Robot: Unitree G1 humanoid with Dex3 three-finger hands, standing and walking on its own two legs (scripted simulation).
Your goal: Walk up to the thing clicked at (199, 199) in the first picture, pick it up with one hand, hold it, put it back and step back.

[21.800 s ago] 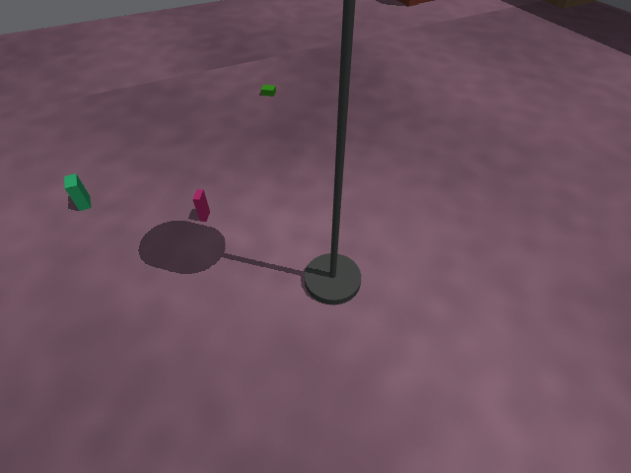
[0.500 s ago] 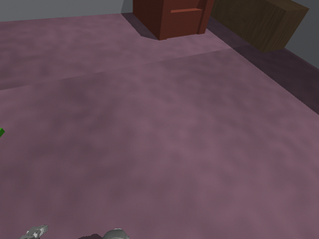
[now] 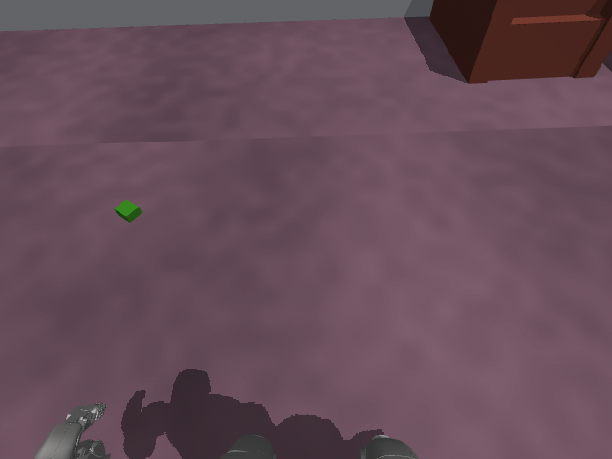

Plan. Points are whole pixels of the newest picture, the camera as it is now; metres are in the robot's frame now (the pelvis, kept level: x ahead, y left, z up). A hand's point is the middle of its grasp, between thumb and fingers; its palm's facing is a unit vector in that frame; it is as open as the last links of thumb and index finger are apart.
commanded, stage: walk up
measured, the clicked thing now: out of the picture +0.14 +1.45 -0.68
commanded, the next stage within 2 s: none
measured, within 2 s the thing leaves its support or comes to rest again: neither
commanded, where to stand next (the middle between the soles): +0.10 +0.03 m, yaw +82 degrees
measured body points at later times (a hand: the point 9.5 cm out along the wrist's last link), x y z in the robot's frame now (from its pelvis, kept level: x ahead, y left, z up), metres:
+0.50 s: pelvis +0.06 -0.07 -0.01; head +0.10 -0.03 +0.44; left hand -0.02 +0.25 -0.13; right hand +0.33 -0.29 -0.09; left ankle +0.06 +0.04 -0.72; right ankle +0.07 -0.14 -0.70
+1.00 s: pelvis +0.04 -0.06 +0.00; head +0.07 -0.05 +0.45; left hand -0.20 +0.23 -0.06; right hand +0.38 -0.18 -0.10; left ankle -0.06 +0.09 -0.69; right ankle +0.19 -0.17 -0.72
